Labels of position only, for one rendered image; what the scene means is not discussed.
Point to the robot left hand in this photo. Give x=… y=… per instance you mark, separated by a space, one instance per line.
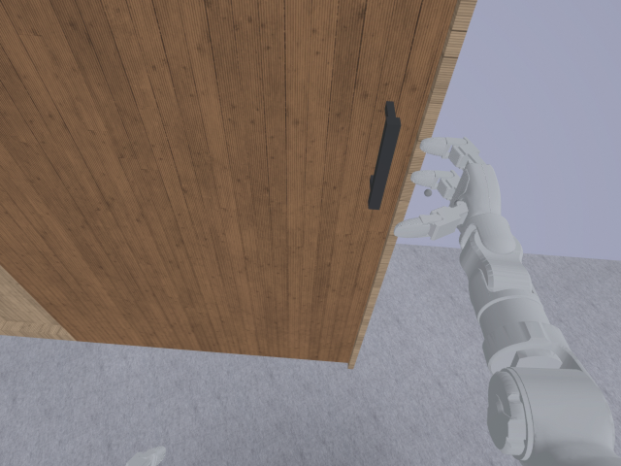
x=151 y=457

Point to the robot right hand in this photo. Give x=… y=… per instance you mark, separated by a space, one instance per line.
x=478 y=189

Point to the robot right forearm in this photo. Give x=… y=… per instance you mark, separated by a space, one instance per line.
x=516 y=330

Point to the right robot upper arm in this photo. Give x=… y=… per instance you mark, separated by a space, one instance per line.
x=549 y=417

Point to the wardrobe door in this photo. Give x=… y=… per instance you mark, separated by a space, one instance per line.
x=195 y=174
x=17 y=305

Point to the handle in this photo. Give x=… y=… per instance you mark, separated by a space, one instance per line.
x=387 y=147

